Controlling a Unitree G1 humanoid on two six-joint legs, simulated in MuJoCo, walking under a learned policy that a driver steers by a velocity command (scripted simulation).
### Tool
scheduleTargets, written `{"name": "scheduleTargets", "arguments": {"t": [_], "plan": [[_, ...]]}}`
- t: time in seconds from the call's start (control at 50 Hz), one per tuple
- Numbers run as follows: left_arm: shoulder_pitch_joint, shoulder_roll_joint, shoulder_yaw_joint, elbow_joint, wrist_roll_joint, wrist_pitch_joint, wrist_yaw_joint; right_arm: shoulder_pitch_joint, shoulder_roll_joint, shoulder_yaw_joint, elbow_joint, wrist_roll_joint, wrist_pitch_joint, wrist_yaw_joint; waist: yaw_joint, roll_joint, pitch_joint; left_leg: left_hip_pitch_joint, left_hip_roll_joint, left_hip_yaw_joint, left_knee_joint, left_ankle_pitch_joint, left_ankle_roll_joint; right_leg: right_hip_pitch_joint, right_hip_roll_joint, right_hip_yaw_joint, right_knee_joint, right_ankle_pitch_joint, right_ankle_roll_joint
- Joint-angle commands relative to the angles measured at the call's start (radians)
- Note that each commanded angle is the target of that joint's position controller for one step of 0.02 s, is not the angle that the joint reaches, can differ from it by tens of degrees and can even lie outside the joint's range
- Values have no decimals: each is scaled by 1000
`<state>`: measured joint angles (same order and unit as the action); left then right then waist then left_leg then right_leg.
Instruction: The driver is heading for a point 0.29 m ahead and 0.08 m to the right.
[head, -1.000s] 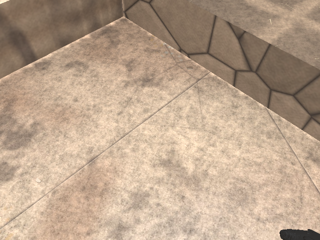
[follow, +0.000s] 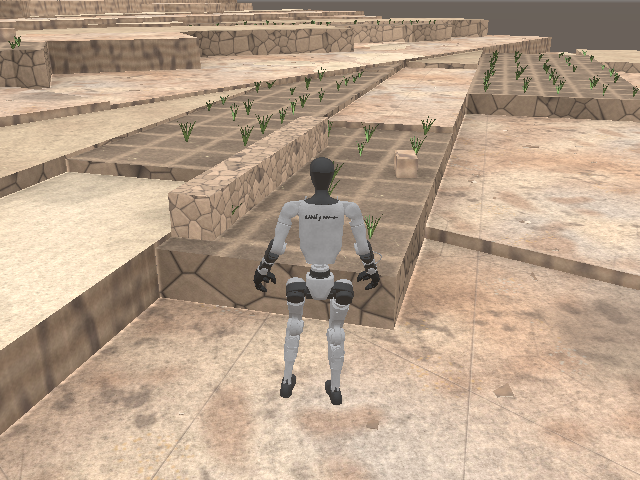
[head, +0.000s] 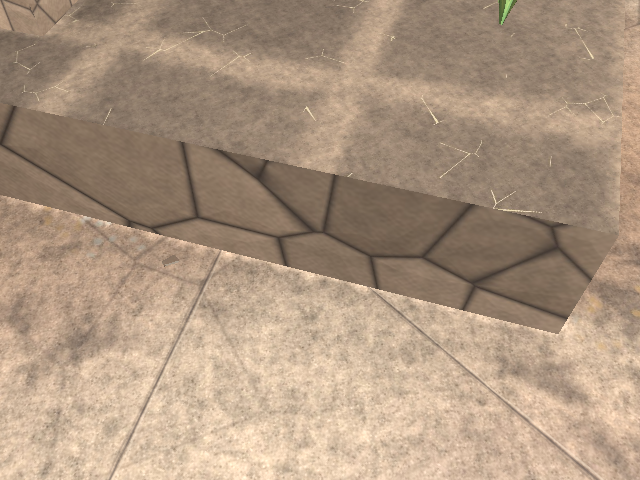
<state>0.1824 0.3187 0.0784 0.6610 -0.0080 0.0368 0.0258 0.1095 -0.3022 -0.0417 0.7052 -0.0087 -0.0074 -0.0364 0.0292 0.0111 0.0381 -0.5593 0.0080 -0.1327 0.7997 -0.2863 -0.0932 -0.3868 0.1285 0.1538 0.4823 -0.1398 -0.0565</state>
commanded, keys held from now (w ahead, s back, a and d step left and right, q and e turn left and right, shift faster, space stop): e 0.76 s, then no key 0.24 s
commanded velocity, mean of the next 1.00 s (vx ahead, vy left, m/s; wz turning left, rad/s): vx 0.01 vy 0.00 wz -0.54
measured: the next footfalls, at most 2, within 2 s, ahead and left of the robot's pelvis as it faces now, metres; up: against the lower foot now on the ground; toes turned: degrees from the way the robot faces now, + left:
left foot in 0.10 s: +0.11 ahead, +0.15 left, +0.00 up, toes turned -10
right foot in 0.52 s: +0.02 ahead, -0.11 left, +0.00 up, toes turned -20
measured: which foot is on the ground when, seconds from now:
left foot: up 0.00-0.08, down 0.10-0.52, up 0.54-0.94, down 0.96-1.00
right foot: down 0.00-0.10, up 0.12-0.50, down 0.52-0.98, up 1.00-1.00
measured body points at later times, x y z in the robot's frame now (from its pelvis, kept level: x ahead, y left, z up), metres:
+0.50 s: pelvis +0.02 +0.02 +0.00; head +0.06 +0.00 +0.45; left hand +0.27 +0.23 -0.09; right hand +0.07 -0.30 -0.10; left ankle +0.07 +0.15 -0.74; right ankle -0.01 -0.09 -0.73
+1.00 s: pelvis +0.03 +0.01 +0.00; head +0.06 +0.01 +0.45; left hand +0.32 +0.15 -0.09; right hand +0.02 -0.30 -0.09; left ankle +0.10 +0.11 -0.74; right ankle -0.02 -0.09 -0.73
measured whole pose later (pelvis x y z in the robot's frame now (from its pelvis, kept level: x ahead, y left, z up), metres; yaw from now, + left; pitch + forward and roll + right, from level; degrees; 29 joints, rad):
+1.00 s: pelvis +0.03 +0.01 +0.00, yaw -32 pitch +1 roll +1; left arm 0.14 0.30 0.05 0.64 0.01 0.04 0.02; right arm 0.15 -0.28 -0.06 0.71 -0.02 -0.02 0.00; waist 0.01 -0.04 0.03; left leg -0.27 -0.02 -0.02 0.51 -0.25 0.00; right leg -0.31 0.09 0.18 0.58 -0.31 -0.01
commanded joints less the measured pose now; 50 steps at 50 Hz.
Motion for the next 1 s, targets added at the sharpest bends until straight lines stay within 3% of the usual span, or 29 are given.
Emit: {"name": "scheduleTargets", "arguments": {"t": [0.02, 0.08, 0.1, 0.12, 0.14, 0.16, 0.18, 0.2, 0.22, 0.28, 0.36, 0.44, 0.48, 0.5, 0.52, 0.54, 0.56, 0.58, 0.6, 0.62, 0.64, 0.68, 0.76, 0.88, 0.92, 0.94, 0.96, 0.98, 1.0], "plan": [[-32, 152, 41, -83, 0, -1, 6, 18, -91, -28, -61, 6, -20, 7, -16, -169, -158, 127, -38, 25, -100, -1, 10, 103, -233, 284, -109, 49, -148], [-45, 131, 33, -93, -14, 8, 6, 79, -104, -42, -45, 9, -41, 18, -57, -177, -157, 278, -27, 39, -394, 128, 53, 126, -200, 321, -19, 104, -98], [-11, 92, 22, -95, -11, 8, 6, 98, -158, -57, -47, -3, -42, 14, -43, -98, -178, 396, 114, -56, -445, 196, 104, 54, -148, 271, 83, -70, -48], [34, 50, 11, -114, -6, 3, 3, 44, -248, -76, -62, -31, -27, 7, 25, 196, -137, 463, 319, -289, -472, 419, 242, -148, 15, 67, 275, -391, 18], [29, 138, 35, -116, 6, -11, -1, 74, -204, -72, -62, -50, -24, 10, -12, 261, -148, 432, 427, -419, -488, 512, 372, -217, -3, 3, 520, -518, 71], [50, 191, 55, -93, -1, -10, -4, 45, -153, -57, -78, -39, -24, 7, -7, 173, -138, 420, 394, -331, -466, 509, 368, -221, -43, 10, 646, -457, 94], [61, 186, 60, -68, -8, 0, -1, 11, -118, -50, -83, -24, -20, 5, 1, 119, -116, 414, 318, -217, -446, 472, 316, -226, -57, -6, 695, -396, 114], [64, 163, 57, -59, -8, 13, 5, -8, -103, -46, -87, -9, -16, 1, 1, 106, -103, 424, 270, -147, -436, 439, 281, -246, -67, -20, 733, -348, 131], [57, 134, 49, -63, -10, 22, 4, -10, -99, -42, -86, -2, -11, -2, -8, 112, -88, 419, 254, -101, -437, 466, 278, -255, -73, -36, 751, -316, 146], [-13, 80, 31, -101, -21, 24, -4, 33, -116, -52, -73, -10, 6, -10, -47, 156, -88, 467, 231, -13, -456, 468, 292, -251, -99, -106, 626, -262, 165], [-54, 61, 20, -133, -13, 22, -20, 34, -161, -73, -68, -4, 16, -6, -70, 189, -124, 477, 273, 36, -455, 466, 308, -122, -145, -149, 416, -270, 153], [-33, 82, 30, -136, -13, 31, -36, 26, -184, -85, -56, 17, 14, 10, -63, 199, -123, 459, 303, 63, -430, 437, 296, -6, -139, -200, 229, -235, 110], [27, 77, 38, -116, -13, 32, -44, 6, -182, -86, -49, 36, 14, 11, -20, 178, -122, 420, 290, 104, -361, 390, 247, 111, -116, -233, 29, -97, 60], [64, 94, 48, -102, -10, 31, -39, 44, -152, -79, -29, 39, 10, 13, -10, 130, -127, 353, 259, 149, -286, 305, 189, 221, -103, -210, -65, -2, 26], [98, 175, 71, -106, -11, 27, -26, 78, -101, -67, -27, 10, 8, 18, -22, -79, -133, 161, 172, 252, -67, 63, 91, 384, -251, 15, -121, 263, -38], [86, 280, 85, -136, 9, 18, -19, 29, -64, -48, -90, -31, 5, 15, -26, -339, -115, -124, 21, 254, 177, -381, 8, 430, -499, 358, -110, 529, -238], [120, 231, 74, -131, 38, -7, -26, -58, -112, -63, -104, -14, 0, 5, 58, -235, -179, -124, 14, 97, 343, -406, 11, 368, -518, 376, -139, 444, -319], [75, 201, 60, -120, 36, -24, -25, -61, -131, -72, -101, 7, 4, 3, 23, -187, -137, -132, 33, 70, 385, -323, 27, 337, -455, 280, -145, 358, -269], [15, 175, 54, -119, 17, -30, -18, -38, -132, -77, -81, 7, 7, -2, -8, -147, -110, -132, 43, 62, 364, -234, 33, 310, -394, 214, -141, 284, -207], [-22, 151, 44, -125, -1, -28, -12, -27, -142, -82, -70, -1, 10, -10, -20, -140, -98, -129, 45, 58, 341, -178, 29, 294, -367, 189, -138, 279, -174], [-40, 143, 36, -127, -4, -24, -4, -12, -139, -84, -65, -6, 10, -10, -34, -146, -104, -86, 31, 65, 351, -132, 21, 260, -343, 166, -135, 323, -167], [-43, 137, 31, -128, 8, -17, 5, 10, -115, -78, -60, -1, 6, -3, -42, -143, -129, -42, 7, 75, 322, -79, 9, 249, -319, 149, -132, 331, -170], [-20, 158, 40, -118, 1, -9, 13, -29, -81, -61, -72, 5, 1, 5, -16, -150, -124, 2, -15, 64, 92, -52, -2, 265, -298, 193, -115, 224, -165], [-32, 149, 28, -105, 9, 0, -4, -15, -93, -57, -76, 16, -8, 29, 5, -175, -117, 169, -16, 82, -105, -89, 23, 206, -312, 273, -78, 207, -170], [-61, 132, 18, -101, 0, 2, -5, 21, -79, -54, -69, 15, -18, 39, -28, -163, -118, 259, -18, 95, -277, 2, 46, 195, -285, 279, -43, 212, -143], [-62, 113, 9, -96, -4, 1, -4, 44, -72, -51, -63, 6, -24, 41, -49, -147, -117, 343, -9, 92, -414, 134, 64, 166, -256, 270, -30, 162, -106], [-25, 80, -2, -88, 8, -5, -2, 53, -108, -54, -71, -12, -28, 38, -33, -80, -132, 437, 86, 12, -445, 266, 96, 113, -211, 232, 14, 34, -48], [40, 56, -7, -85, 23, -14, -4, 12, -186, -65, -83, -28, -26, 34, 44, 127, -127, 460, 228, -145, -442, 445, 191, 36, -87, 86, 121, -179, 15], [14, 79, -2, -84, 28, -17, 0, -7, -120, -46, -78, -36, -27, 35, 28, 203, -116, 372, 306, -236, -473, 422, 313, 55, -77, 22, 145, -320, 63]]}}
